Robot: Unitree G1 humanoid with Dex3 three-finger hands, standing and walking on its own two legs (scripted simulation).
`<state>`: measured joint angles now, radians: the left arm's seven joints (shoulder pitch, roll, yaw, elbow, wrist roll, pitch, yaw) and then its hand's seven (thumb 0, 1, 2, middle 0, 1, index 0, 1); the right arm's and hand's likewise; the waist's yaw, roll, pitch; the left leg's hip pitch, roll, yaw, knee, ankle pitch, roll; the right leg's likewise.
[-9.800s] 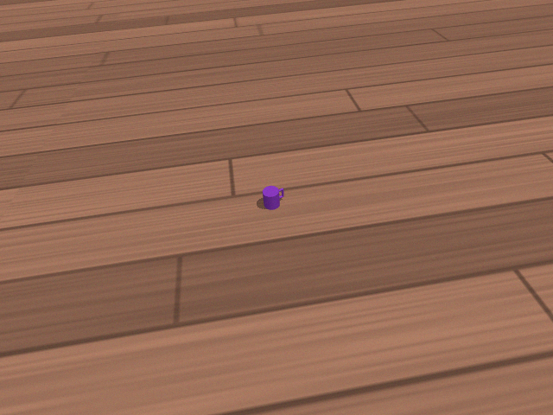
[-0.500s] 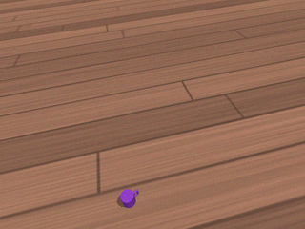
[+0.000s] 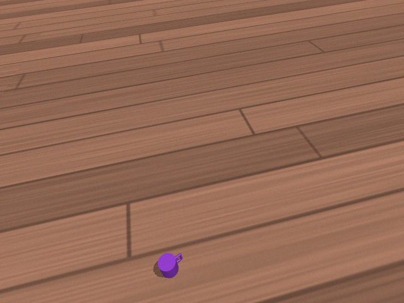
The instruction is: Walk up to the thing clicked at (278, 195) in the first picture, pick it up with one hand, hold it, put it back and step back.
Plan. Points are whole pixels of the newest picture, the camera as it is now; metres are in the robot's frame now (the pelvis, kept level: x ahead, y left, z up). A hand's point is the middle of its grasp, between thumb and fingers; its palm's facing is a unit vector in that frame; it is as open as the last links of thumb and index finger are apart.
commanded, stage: stand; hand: left
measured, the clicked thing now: (171, 263) +0.49 +0.25 -0.74
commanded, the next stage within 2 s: walk up in 0.92 s
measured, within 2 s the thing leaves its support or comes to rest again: neither
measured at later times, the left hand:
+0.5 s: hand out of the picture +0.07 +0.26 -0.15, palm faces -0.02 -0.93 -0.36, open 7.4 cm
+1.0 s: hand out of the picture +0.08 +0.26 -0.15, palm faces +0.01 -0.94 -0.35, open 7.4 cm
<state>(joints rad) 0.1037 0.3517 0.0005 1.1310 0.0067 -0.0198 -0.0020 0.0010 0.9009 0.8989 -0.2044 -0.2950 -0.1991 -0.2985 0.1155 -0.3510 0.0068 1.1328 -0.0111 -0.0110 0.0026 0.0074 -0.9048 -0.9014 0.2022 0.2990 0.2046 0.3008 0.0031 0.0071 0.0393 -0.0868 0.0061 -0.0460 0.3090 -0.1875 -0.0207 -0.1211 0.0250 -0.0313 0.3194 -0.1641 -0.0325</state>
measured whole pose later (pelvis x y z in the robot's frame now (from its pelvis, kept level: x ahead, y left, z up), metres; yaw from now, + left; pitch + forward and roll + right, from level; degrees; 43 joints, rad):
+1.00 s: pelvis +0.01 +0.00 +0.00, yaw +0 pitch -2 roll +0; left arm 0.14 0.35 0.04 1.10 0.02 -0.02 -0.02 0.00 0.90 0.90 -0.21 -0.30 -0.20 -0.30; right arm 0.16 -0.36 -0.01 1.10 -0.03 -0.01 0.01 0.01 -0.90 -0.90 0.20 0.30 0.20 0.30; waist 0.01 0.01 0.03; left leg -0.13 0.01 -0.04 0.45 -0.35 0.02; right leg -0.13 0.03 -0.03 0.36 -0.21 -0.05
